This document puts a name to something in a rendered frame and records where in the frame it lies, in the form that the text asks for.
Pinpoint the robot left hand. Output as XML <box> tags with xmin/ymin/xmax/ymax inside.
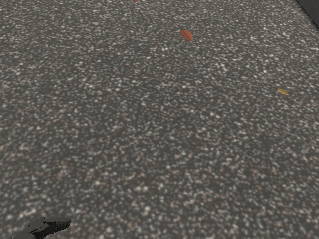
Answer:
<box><xmin>11</xmin><ymin>216</ymin><xmax>71</xmax><ymax>239</ymax></box>

